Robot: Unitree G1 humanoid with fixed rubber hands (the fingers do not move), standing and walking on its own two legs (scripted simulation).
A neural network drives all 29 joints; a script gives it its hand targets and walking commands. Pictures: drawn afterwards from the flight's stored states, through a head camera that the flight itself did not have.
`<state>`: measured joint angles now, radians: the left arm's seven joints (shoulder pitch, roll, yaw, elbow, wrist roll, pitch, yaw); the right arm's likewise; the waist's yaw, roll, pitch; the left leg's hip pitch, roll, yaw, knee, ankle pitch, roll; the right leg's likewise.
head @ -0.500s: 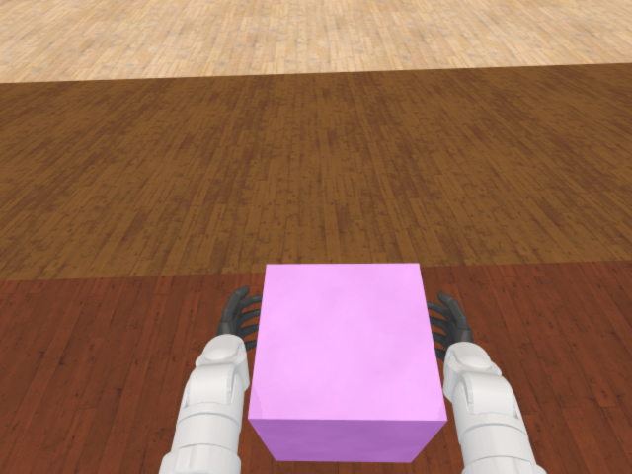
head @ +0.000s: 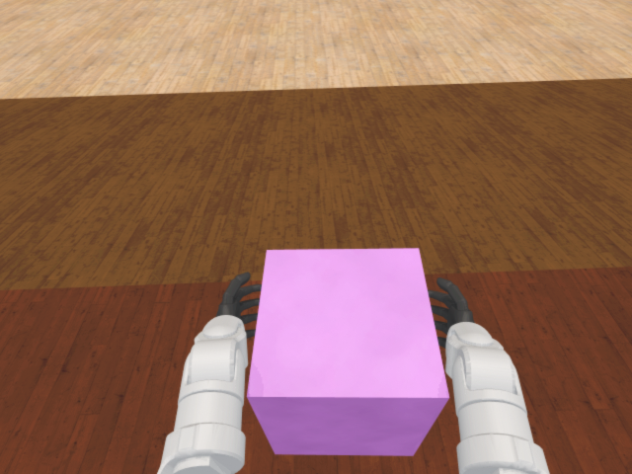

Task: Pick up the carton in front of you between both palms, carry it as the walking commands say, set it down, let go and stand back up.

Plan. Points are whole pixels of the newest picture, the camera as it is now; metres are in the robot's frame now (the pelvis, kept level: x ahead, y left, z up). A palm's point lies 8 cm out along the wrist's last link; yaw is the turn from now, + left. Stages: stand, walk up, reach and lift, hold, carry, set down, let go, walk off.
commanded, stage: reach and lift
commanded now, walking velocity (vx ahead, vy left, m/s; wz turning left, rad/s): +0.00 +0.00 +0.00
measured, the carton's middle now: (342, 357) +0.30 +0.00 -0.04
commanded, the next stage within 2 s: hold in 0.62 s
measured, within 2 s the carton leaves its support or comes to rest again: neither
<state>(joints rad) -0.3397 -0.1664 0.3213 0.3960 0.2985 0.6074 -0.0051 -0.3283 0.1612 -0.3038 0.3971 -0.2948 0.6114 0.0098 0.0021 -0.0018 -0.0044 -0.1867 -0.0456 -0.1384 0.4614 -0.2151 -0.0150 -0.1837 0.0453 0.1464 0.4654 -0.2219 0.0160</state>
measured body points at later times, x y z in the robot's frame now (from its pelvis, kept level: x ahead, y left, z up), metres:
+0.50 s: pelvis +0.02 +0.00 +0.01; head -0.01 +0.00 +0.45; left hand +0.32 +0.15 +0.03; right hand +0.32 -0.15 +0.03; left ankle +0.03 +0.13 -0.74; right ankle +0.02 -0.13 -0.74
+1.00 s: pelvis +0.01 +0.00 +0.01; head -0.04 +0.00 +0.45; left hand +0.31 +0.15 +0.05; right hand +0.31 -0.15 +0.05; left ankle +0.03 +0.13 -0.74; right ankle +0.02 -0.13 -0.74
